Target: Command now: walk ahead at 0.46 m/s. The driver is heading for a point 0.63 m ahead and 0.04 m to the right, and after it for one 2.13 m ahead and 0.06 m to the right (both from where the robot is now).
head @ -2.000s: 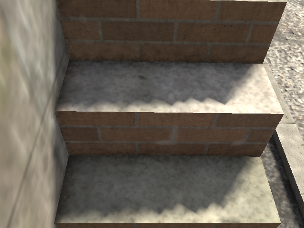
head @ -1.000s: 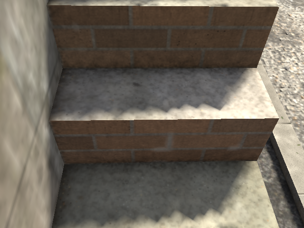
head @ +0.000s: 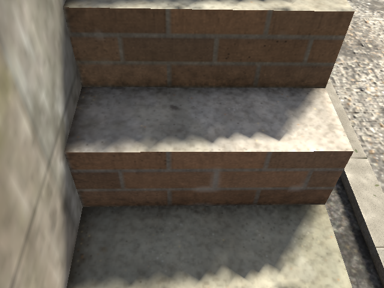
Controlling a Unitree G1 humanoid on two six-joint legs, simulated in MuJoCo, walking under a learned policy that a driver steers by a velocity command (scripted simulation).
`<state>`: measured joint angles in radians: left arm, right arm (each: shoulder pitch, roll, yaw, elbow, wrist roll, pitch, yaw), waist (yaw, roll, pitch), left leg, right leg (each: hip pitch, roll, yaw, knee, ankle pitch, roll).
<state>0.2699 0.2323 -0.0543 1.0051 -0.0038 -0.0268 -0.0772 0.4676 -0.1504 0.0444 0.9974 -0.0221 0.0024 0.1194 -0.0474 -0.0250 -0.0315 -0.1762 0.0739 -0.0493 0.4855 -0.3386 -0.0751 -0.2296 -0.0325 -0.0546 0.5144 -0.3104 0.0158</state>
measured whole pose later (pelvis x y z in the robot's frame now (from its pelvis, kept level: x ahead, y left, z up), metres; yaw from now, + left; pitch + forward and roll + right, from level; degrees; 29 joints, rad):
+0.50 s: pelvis +0.02 -0.06 +0.00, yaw +0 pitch +0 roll +0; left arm 0.25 0.19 -0.02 0.99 0.03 -0.08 0.01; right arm 0.29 -0.17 0.02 0.89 0.04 0.03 -0.12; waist 0.00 0.01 -0.01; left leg -0.30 -0.01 0.07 0.77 -0.34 0.03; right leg -0.18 0.00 -0.13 0.49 -0.30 -0.05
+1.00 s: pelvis -0.04 -0.06 +0.00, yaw +0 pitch -1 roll -1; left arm 0.30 0.19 -0.01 0.97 0.02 -0.05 0.00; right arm 0.30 -0.21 -0.01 0.95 0.02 0.01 -0.11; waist 0.03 0.01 0.06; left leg -0.24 0.00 0.04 0.49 -0.25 0.04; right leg -0.23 0.02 -0.14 0.41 -0.18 -0.06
